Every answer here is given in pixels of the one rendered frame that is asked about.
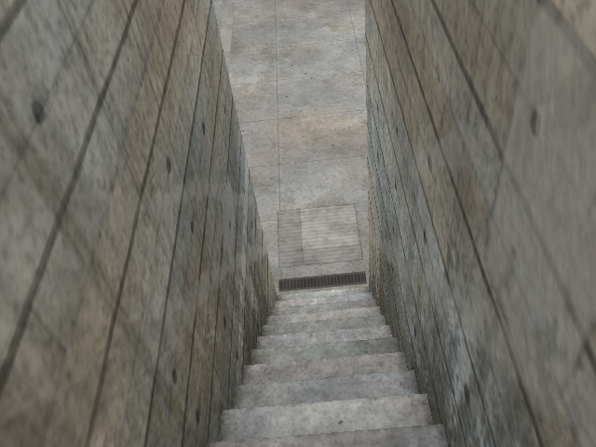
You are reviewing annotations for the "stairs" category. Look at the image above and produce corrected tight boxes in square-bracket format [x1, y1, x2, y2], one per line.
[206, 287, 448, 447]

